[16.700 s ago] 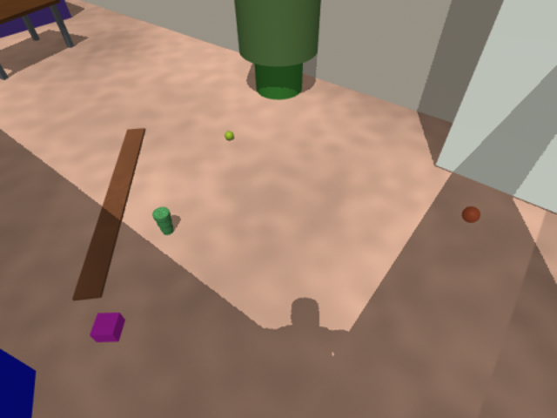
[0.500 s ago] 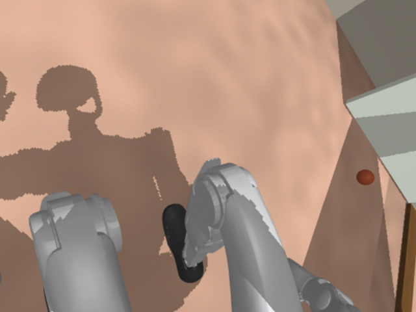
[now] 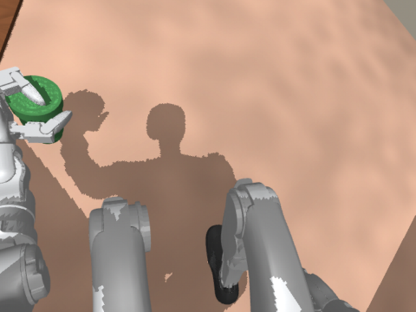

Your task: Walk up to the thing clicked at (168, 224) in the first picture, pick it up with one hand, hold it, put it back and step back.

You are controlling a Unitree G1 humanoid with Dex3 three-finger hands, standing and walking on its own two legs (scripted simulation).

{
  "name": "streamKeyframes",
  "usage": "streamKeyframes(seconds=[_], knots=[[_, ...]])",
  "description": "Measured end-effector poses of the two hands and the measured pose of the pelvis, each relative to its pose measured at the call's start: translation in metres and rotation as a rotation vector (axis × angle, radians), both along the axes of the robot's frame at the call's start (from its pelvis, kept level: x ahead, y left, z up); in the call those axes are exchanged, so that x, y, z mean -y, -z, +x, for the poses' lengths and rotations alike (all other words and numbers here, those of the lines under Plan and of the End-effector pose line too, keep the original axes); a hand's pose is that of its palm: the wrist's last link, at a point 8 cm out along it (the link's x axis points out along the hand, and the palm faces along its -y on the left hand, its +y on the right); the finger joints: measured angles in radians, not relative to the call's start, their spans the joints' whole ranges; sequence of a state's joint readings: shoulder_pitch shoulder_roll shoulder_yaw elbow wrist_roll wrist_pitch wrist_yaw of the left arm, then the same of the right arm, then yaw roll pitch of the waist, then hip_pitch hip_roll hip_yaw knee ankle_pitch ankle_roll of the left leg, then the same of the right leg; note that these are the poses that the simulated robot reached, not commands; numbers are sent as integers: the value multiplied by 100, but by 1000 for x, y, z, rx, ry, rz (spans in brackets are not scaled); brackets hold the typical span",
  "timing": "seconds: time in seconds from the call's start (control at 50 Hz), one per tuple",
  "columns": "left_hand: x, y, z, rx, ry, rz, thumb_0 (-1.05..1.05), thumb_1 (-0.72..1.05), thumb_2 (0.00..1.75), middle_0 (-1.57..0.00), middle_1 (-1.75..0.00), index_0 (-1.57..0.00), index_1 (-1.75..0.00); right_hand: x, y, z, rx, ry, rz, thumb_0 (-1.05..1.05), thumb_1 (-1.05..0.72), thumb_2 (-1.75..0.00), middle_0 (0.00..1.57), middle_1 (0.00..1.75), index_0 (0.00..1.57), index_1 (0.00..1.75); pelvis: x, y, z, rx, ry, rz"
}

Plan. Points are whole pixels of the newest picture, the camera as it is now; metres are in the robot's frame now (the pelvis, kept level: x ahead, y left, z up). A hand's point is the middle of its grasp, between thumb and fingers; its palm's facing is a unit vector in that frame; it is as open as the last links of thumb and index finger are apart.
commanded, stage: settle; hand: left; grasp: from the side
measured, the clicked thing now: (42, 116) +0.48 +0.27 -0.12
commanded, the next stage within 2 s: lift in 0.90 s
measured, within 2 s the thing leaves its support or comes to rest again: neither
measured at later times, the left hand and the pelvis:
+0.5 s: hand (52, 80) +0.49 +0.24 -0.02, palm faces +0.25 -0.97 -0.06, open 6.1 cm; pelvis +0.01 -0.02 +0.02, yaw +3 degrees
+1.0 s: hand (46, 72) +0.49 +0.24 +0.01, palm faces +0.28 -0.96 -0.06, open 6.1 cm; pelvis +0.01 -0.02 +0.04, yaw +5 degrees
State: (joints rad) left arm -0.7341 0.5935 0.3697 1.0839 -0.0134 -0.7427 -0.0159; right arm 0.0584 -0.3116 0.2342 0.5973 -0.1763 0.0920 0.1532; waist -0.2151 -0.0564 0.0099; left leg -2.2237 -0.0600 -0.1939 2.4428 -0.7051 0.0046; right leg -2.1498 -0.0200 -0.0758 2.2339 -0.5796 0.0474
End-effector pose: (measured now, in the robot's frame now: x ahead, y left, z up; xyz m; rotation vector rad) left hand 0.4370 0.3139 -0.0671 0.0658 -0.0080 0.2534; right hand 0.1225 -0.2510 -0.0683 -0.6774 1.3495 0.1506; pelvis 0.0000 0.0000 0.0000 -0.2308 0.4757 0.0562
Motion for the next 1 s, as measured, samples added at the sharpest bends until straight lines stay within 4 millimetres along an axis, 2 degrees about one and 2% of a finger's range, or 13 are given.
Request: streamKeyframes(seconds=[0.2,0.44,1.0], knots=[[14,-24,11,-12,2,-4,5,-17,91,-71,-83,-122,-139,10,5,0,7,69,35,1,-90,-90,21,30,20,30,9,-10,6,-52,-8,43],[27,-49,22,-18,2,-7,5,-17,91,-72,-83,-125,-137,26,2,1,27,130,39,1,-91,-90,20,30,20,30,18,-20,11,-84,-11,77],[28,-78,19,-30,-29,-15,5,-18,91,-72,-83,-126,-136,27,-10,1,58,160,54,1,-91,-90,20,30,20,30,20,-37,9,-96,-20,100]])
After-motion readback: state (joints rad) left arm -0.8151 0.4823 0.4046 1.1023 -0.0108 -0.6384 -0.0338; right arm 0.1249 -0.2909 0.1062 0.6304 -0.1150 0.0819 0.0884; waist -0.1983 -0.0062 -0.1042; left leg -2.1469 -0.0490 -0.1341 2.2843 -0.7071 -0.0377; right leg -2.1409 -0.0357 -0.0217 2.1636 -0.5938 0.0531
